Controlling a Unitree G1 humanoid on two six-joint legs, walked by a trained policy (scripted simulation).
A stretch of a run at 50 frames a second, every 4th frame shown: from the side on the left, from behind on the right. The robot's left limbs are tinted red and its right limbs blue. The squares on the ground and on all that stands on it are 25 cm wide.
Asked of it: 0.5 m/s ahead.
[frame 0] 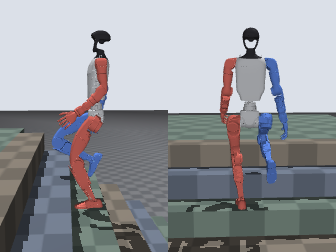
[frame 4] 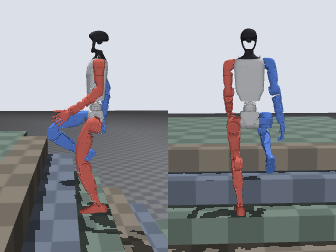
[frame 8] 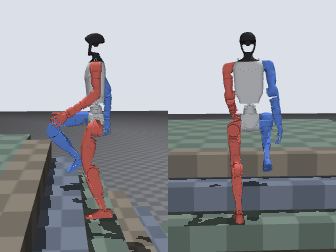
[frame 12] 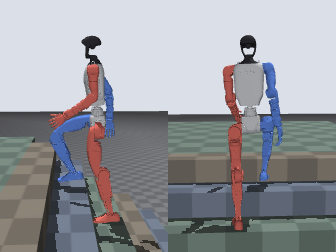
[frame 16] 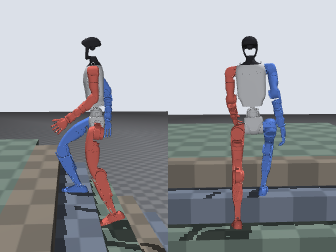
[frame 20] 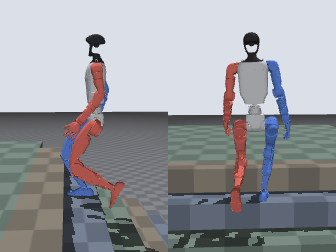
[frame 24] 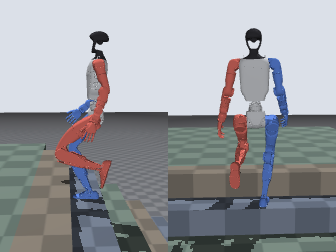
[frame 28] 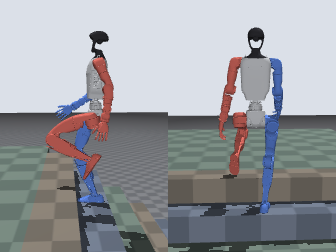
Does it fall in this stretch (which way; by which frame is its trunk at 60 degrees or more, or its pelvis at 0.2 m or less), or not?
no
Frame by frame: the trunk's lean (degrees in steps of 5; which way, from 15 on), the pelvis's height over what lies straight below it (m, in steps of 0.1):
0: 5, 0.7
4: 5, 0.8
8: 0, 0.8
12: 5, 0.8
16: 5, 0.8
20: 5, 0.7
24: 5, 0.7
28: 5, 0.8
